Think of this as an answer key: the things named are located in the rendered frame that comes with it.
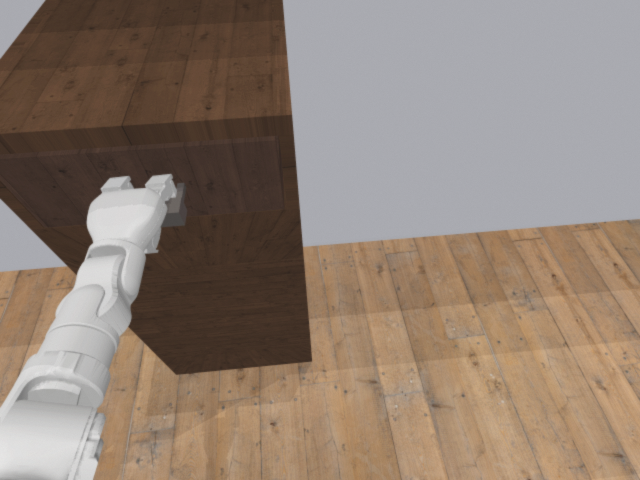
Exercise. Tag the drawer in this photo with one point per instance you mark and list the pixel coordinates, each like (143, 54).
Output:
(221, 176)

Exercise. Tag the left robot upper arm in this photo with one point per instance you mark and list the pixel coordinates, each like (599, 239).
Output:
(50, 441)

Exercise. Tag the handle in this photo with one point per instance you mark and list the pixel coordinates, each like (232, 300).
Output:
(176, 209)

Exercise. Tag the left robot hand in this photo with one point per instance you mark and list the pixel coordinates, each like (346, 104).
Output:
(133, 215)

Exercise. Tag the robot left forearm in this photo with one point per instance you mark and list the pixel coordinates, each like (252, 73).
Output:
(72, 364)

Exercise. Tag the cabinet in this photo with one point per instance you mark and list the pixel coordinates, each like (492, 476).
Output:
(225, 291)

